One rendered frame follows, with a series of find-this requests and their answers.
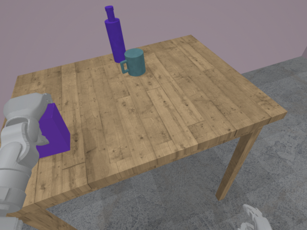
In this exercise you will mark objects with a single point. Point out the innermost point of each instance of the left robot upper arm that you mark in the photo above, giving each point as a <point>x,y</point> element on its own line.
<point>10,223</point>

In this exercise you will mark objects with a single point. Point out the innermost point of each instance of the left robot forearm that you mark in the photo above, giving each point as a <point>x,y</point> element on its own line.
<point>18,155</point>

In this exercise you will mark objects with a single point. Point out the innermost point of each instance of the table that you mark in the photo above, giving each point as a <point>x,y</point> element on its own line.
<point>187,101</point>

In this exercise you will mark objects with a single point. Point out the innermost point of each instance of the robot left hand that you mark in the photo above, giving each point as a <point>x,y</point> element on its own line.
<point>33,105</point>

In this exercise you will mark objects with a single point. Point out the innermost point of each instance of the sponge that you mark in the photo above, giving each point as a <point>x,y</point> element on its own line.
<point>56,132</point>

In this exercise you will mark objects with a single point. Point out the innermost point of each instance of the robot right hand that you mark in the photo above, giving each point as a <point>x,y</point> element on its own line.
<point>260,223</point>

